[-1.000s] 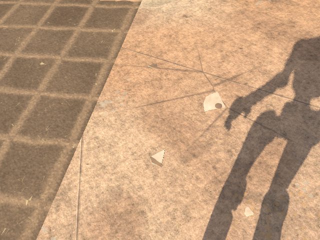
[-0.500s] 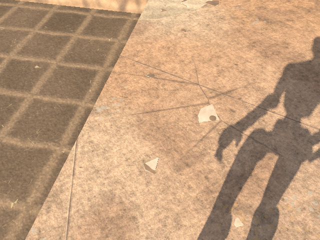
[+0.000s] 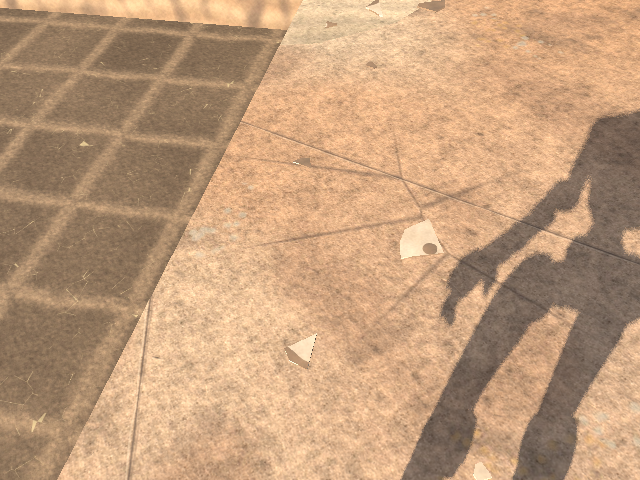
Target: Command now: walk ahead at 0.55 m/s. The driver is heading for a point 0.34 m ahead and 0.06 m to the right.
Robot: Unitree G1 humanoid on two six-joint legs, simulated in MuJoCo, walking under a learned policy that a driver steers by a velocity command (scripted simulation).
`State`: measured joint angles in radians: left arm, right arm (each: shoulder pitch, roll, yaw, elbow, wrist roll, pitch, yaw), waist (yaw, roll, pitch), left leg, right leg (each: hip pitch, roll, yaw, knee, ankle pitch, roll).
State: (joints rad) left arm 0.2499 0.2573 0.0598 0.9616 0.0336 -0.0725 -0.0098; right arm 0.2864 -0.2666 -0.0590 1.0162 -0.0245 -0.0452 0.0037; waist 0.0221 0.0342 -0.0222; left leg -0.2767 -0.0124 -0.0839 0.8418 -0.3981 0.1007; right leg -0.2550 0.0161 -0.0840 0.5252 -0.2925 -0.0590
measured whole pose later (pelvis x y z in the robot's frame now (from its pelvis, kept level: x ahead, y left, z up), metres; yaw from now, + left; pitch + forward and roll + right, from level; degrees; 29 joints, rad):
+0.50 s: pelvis +0.18 +0.00 +0.00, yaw -1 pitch -1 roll +0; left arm 0.27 0.17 0.02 1.07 0.03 -0.01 0.02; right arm 0.18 -0.18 -0.01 1.03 -0.01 -0.05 -0.03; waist 0.01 -0.02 0.10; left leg -0.33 -0.07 0.11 0.45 -0.11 0.12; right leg -0.30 0.01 0.02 0.99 -0.49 -0.02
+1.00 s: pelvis +0.23 -0.02 +0.01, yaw -1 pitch -1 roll +0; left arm 0.32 0.13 -0.01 1.14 0.01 -0.02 0.04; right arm 0.29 -0.15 0.00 1.13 -0.01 -0.01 -0.03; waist -0.01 0.00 0.01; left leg -0.22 -0.04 0.06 0.38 -0.14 0.06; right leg -0.12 0.02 -0.01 0.40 -0.25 -0.02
